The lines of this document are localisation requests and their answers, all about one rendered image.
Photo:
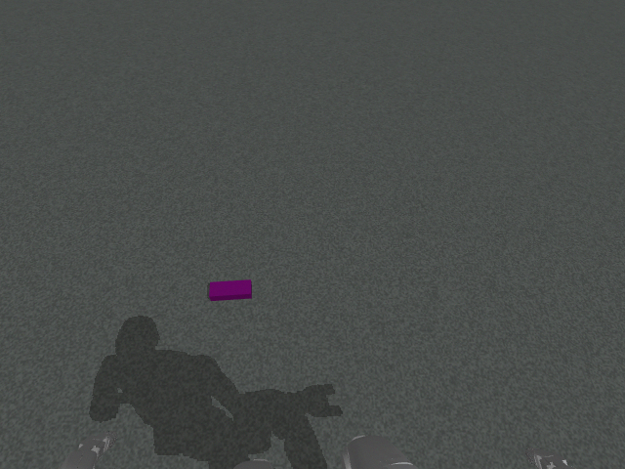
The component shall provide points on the left robot hand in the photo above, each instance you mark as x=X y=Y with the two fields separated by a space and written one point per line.
x=90 y=451

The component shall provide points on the small box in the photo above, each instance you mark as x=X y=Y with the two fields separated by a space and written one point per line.
x=230 y=290

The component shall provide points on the right robot hand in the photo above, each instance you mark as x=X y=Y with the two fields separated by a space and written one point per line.
x=543 y=459

